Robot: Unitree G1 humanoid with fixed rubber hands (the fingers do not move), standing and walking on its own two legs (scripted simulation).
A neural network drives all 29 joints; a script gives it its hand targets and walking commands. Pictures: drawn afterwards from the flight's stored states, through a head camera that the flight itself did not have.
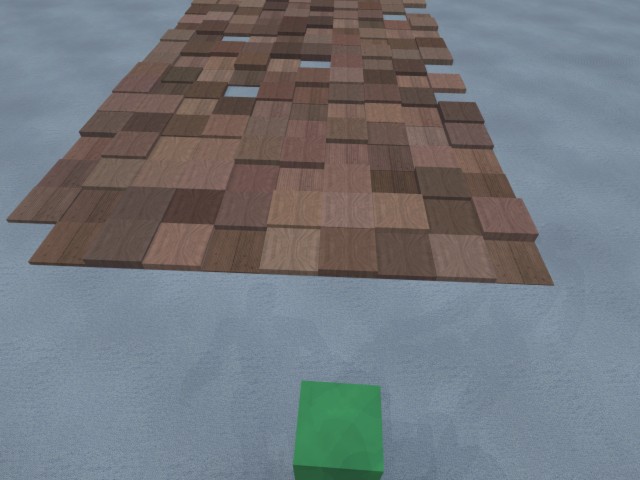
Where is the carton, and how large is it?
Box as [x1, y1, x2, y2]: [293, 380, 383, 479]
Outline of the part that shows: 301,380 293,458 295,479 379,479 383,472 380,387 376,385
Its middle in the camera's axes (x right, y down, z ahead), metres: +0.04 +0.54 +1.05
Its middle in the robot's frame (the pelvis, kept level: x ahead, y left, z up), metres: +0.38 -0.04 -0.66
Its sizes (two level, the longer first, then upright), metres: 0.210 0.200 0.250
